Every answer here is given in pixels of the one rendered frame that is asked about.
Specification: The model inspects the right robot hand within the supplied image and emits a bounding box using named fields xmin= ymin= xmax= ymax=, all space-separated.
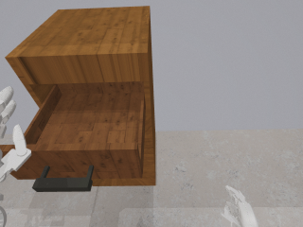
xmin=221 ymin=185 xmax=258 ymax=227

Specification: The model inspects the left robot hand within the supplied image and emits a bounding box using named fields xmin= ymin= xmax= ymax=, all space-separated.
xmin=0 ymin=86 xmax=31 ymax=183

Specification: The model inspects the cabinet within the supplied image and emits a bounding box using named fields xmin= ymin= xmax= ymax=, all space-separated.
xmin=5 ymin=6 xmax=156 ymax=186

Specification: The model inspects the drawer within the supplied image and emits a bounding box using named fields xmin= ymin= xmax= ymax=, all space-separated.
xmin=0 ymin=81 xmax=146 ymax=180

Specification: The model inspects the handle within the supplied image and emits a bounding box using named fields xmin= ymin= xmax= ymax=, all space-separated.
xmin=32 ymin=165 xmax=94 ymax=192

